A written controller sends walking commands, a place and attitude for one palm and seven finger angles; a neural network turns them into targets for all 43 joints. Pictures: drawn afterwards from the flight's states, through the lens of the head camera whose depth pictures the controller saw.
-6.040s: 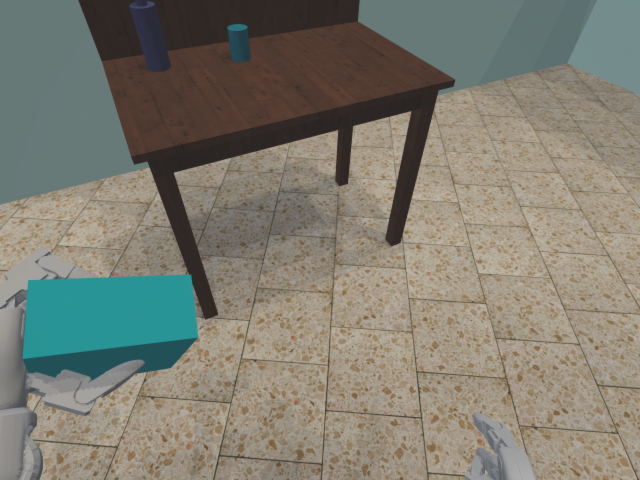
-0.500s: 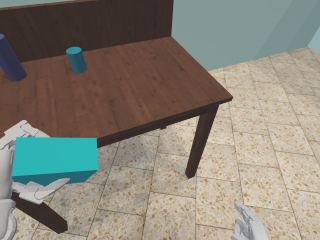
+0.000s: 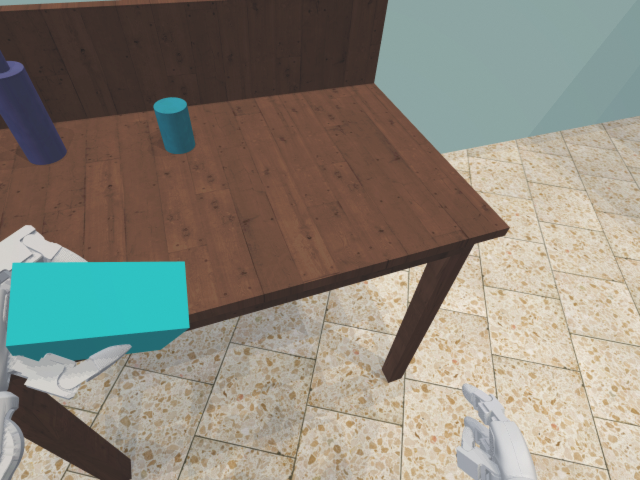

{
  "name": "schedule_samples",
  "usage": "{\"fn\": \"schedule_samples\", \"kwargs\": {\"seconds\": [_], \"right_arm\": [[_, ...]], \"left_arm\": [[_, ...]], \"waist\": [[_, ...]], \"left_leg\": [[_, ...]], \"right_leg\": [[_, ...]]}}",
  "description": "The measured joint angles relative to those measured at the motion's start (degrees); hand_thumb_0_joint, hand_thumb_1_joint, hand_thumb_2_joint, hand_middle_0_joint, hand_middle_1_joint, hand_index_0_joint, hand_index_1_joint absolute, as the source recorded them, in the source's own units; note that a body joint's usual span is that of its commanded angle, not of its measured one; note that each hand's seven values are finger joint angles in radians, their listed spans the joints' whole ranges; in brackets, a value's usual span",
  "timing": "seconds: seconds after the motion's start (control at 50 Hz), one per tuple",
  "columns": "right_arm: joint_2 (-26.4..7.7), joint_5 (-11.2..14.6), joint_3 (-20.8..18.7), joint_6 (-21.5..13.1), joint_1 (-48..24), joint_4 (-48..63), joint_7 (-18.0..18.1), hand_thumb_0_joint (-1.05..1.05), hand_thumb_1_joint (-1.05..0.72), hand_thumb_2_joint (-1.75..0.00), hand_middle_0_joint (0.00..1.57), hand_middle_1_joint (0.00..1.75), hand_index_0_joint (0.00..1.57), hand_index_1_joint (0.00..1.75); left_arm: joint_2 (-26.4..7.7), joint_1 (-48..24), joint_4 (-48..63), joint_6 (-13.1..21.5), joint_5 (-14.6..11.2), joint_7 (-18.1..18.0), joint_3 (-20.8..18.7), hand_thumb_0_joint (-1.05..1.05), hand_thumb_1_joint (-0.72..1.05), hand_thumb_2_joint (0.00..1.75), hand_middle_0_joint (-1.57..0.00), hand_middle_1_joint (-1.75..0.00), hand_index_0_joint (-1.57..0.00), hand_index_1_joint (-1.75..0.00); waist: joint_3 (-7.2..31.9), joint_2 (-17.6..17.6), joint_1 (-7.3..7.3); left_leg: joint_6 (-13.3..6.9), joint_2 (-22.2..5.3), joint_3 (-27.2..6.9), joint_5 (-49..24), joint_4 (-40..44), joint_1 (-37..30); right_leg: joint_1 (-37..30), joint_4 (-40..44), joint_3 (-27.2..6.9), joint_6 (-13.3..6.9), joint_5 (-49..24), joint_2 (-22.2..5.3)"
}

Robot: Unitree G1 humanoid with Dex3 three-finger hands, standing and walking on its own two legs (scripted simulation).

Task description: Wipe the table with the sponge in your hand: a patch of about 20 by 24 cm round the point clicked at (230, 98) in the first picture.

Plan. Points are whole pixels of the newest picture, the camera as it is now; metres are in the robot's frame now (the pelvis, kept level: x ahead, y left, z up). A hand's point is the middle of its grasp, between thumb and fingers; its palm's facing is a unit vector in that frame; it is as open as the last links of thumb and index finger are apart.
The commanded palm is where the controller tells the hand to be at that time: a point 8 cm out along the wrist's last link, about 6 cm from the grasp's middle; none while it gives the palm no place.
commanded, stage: shuffle to correct the standing spot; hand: left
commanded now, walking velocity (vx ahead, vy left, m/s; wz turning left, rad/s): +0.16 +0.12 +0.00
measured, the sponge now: (126, 313) +0.24 +0.21 +0.14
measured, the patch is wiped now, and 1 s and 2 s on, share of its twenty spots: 0.00 0.00 0.00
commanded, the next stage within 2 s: come to a stop and stand still in 0.70 s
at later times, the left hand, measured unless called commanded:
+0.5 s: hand (68, 250) +0.27 +0.27 +0.19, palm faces +0.34 -0.81 -0.48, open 9.9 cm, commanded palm +0.22 +0.31 +0.19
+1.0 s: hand (25, 213) +0.31 +0.33 +0.19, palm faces +0.42 -0.82 -0.38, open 9.9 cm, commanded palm +0.26 +0.36 +0.19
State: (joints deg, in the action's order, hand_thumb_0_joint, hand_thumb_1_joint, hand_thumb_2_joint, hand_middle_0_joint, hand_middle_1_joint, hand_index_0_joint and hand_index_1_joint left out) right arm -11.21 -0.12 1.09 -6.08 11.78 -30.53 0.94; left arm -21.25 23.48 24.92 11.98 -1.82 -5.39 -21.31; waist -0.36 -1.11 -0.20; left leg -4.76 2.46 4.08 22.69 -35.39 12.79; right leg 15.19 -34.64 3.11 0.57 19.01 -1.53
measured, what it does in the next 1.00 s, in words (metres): walks ahead: left foot, then right foot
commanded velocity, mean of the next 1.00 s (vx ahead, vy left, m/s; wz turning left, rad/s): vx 0.10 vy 0.07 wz -0.02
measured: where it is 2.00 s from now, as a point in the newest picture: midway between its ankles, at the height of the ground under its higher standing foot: outside the picture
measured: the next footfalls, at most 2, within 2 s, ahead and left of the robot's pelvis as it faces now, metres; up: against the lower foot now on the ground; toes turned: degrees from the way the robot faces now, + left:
left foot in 0.22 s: +0.07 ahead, +0.10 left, +0.00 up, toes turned +1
right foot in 0.52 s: +0.15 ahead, -0.03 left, +0.00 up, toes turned -1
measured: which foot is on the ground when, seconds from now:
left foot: down 0.00-0.12, up 0.14-0.20, down 0.22-0.52, up 0.54-0.76, down 0.78-1.00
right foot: down 0.00-0.22, up 0.24-0.50, down 0.52-1.00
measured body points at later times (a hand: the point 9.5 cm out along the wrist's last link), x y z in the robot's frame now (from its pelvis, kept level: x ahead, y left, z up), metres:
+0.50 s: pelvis +0.05 +0.03 +0.00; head +0.06 +0.03 +0.45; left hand +0.25 +0.31 +0.21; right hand +0.19 -0.19 -0.09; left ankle +0.03 +0.10 -0.73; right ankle +0.10 -0.05 -0.72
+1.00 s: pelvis +0.10 +0.08 +0.00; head +0.09 +0.09 +0.45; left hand +0.29 +0.37 +0.21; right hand +0.27 -0.13 -0.08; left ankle +0.14 +0.22 -0.73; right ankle +0.11 -0.03 -0.73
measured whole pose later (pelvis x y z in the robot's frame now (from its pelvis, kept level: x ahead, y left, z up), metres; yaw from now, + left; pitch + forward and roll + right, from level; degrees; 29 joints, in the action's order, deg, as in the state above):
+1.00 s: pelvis +0.10 +0.08 +0.00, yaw +0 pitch -3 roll -1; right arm -9.5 0.6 1.0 -8.0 12.3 -35.0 0.9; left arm -20.5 23.7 26.4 11.0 -1.8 -6.5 -22.4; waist -1.6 0.7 0.3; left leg 2.0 -3.5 -0.3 15.6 -35.4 17.0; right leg 13.2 -33.4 3.1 -1.1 17.2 0.6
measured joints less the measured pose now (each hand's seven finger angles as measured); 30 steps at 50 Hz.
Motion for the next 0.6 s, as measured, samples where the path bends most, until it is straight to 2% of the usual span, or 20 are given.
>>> {"fn": "schedule_samples", "kwargs": {"seconds": [0.08,0.12,0.16,0.18,0.2,0.22,0.26,0.3,0.34,0.38,0.44,0.48,0.52,0.56,0.6], "right_arm": [[-0.5,0.4,-0.6,0.4,0.5,-0.3,-0.6,0.01,-0.91,-0.9,0.2,0.3,0.2,0.3],[-0.5,0.7,-0.9,0.8,0.5,-1.0,-0.9,0.01,-0.91,-0.9,0.2,0.3,0.2,0.3],[-0.8,0.8,-1.1,1.2,0.5,-1.8,-1.2,0.01,-0.91,-0.9,0.2,0.3,0.2,0.3],[-0.9,0.7,-1.0,1.6,0.4,-2.2,-1.2,0.01,-0.91,-0.9,0.2,0.3,0.2,0.3],[-1.2,0.7,-0.9,1.8,0.3,-2.1,-1.2,0.01,-0.91,-0.9,0.2,0.3,0.2,0.3],[-1.7,0.6,-1.0,1.8,0.2,-1.8,-1.1,0.01,-0.91,-0.9,0.2,0.3,0.2,0.3],[-0.8,0.5,-1.7,1.4,-0.7,-2.6,-0.8,0.01,-0.91,-0.9,0.2,0.3,0.2,0.3],[0.7,0.2,-1.8,1.0,-0.5,-3.1,-0.8,0.01,-0.91,-0.9,0.2,0.3,0.2,0.3],[1.9,0.1,-1.2,0.2,0.5,-3.3,-1.0,0.01,-0.91,-0.9,0.2,0.3,0.2,0.3],[2.4,0.1,-0.5,-0.5,1.8,-3.2,-1.2,0.01,-0.91,-0.9,0.2,0.3,0.2,0.3],[2.1,0.1,0.4,-1.0,3.3,-2.6,-1.1,0.01,-0.91,-0.9,0.2,0.3,0.2,0.3],[1.6,0.1,0.7,-0.8,4.0,-2.1,-0.7,0.01,-0.91,-0.9,0.2,0.3,0.2,0.3],[0.8,0.0,0.6,-0.4,4.5,-1.8,-0.3,0.01,-0.9,-0.9,0.2,0.3,0.21,0.3],[-0.4,-0.1,-0.5,0.6,3.2,-3.6,-0.3,0.01,-0.9,-0.9,0.2,0.3,0.21,0.3],[-1.2,0.1,-1.5,1.7,2.2,-5.4,-0.8,0.01,-0.91,-0.9,0.2,0.3,0.2,0.3]], "left_arm": [[-0.1,-0.4,1.9,0.3,-0.2,-0.3,-0.4,-0.01,-0.48,1.0,-0.77,-1.34,-0.77,-1.35],[-0.3,-1.0,2.7,0.7,-0.3,-0.5,-0.3,-0.01,-0.48,1.0,-0.77,-1.34,-0.77,-1.35],[-0.3,-1.3,3.7,1.5,-0.3,-0.9,-0.2,-0.01,-0.48,1.0,-0.77,-1.34,-0.77,-1.35],[-0.2,-1.2,4.4,1.7,-0.2,-1.1,-0.4,-0.01,-0.48,1.0,-0.77,-1.34,-0.77,-1.35],[0.0,-0.9,5.3,1.8,-0.2,-1.4,-0.8,-0.01,-0.48,1.0,-0.77,-1.34,-0.77,-1.35],[0.3,-0.8,6.1,1.9,-0.2,-1.6,-1.3,-0.01,-0.48,1.0,-0.77,-1.34,-0.77,-1.35],[0.5,-1.0,5.3,2.2,-0.1,-1.8,-2.1,-0.01,-0.48,1.0,-0.77,-1.34,-0.77,-1.35],[0.3,-1.0,3.3,1.5,-0.1,-1.4,-2.4,-0.01,-0.48,1.0,-0.77,-1.34,-0.77,-1.35],[0.1,-1.1,1.9,0.7,0.1,-1.1,-2.2,-0.01,-0.48,1.0,-0.77,-1.34,-0.77,-1.35],[0.2,-0.6,1.9,0.4,0.4,-0.8,-1.7,-0.01,-0.48,1.0,-0.77,-1.34,-0.77,-1.35],[-0.2,1.7,2.9,0.8,0.3,-0.6,-1.2,-0.01,-0.48,1.0,-0.77,-1.34,-0.77,-1.35],[-1.4,3.4,3.1,1.1,0.3,-0.5,-1.4,-0.01,-0.48,1.0,-0.77,-1.34,-0.77,-1.35],[-3.3,3.8,2.7,1.4,0.3,-0.5,-2.0,-0.01,-0.48,1.0,-0.77,-1.34,-0.77,-1.35],[-2.9,1.9,0.9,1.7,0.3,-0.3,-1.8,-0.01,-0.48,1.0,-0.77,-1.34,-0.77,-1.35],[-1.2,0.6,-0.2,1.2,0.1,-0.3,-1.5,-0.01,-0.48,1.0,-0.77,-1.34,-0.77,-1.35]], "waist": [[-0.7,1.0,-0.03],[-1.2,0.6,-0.13],[-1.8,-0.3,-0.66],[-2.1,-0.9,-1.04],[-2.3,-1.2,-1.21],[-2.7,-0.8,-1.18],[-3.9,-1.7,-1.47],[-3.7,-1.8,-0.69],[-3.1,-1.5,0.33],[-2.4,-0.6,0.97],[-1.7,1.0,1.53],[-1.2,1.9,1.77],[-0.5,2.4,1.97],[-1.0,3.9,1.47],[-1.2,3.3,0.31]], "left_leg": [[0.3,-0.6,-1.0,2.0,-3.9,1.0],[2.2,-0.6,-1.0,-0.1,-10.0,4.1],[3.3,-0.6,-1.5,3.2,-15.2,7.1],[3.1,-0.9,-1.8,4.9,-14.1,7.7],[3.0,-1.4,-2.4,3.4,-9.8,7.3],[2.7,-1.9,-2.5,-1.5,-6.8,6.9],[1.0,-0.9,-0.3,-1.3,-8.4,6.0],[0.0,-0.1,0.5,-0.3,-6.5,4.1],[-0.1,0.3,0.3,-1.7,-2.5,2.0],[-0.1,0.3,0.0,-3.5,1.3,0.3],[-0.1,0.1,0.1,-4.7,4.6,-1.3],[0.0,0.2,0.1,-3.7,3.7,-1.1],[0.5,0.3,-0.2,-0.8,-2.1,1.6],[2.0,-0.4,-2.1,2.6,-15.3,7.0],[3.2,-0.6,-3.2,3.7,-26.3,11.9]], "right_leg": [[-0.9,-0.6,1.1,0.4,1.6,0.4],[-0.9,-1.5,1.4,0.4,2.2,0.0],[-1.0,-2.4,1.2,0.6,3.0,-0.6],[-0.8,-3.2,0.7,0.9,3.5,-0.9],[-0.3,-4.7,0.1,1.1,4.3,-1.2],[0.9,-7.6,-0.3,0.7,5.1,-1.2],[4.2,-17.6,-3.2,-0.3,8.8,-1.1],[7.7,-26.7,-3.9,-0.8,10.2,0.0],[10.4,-30.1,-2.4,-1.1,8.7,0.7],[11.7,-26.6,-0.1,-1.2,5.9,0.9],[10.1,-14.2,3.0,-1.4,1.8,1.0],[6.9,-4.6,4.7,-1.5,-1.8,1.2],[3.8,2.0,5.1,-2.9,-5.5,1.3],[4.7,-0.8,6.2,-4.3,-4.9,2.0],[4.5,-1.6,5.6,-4.6,-3.7,1.7]]}}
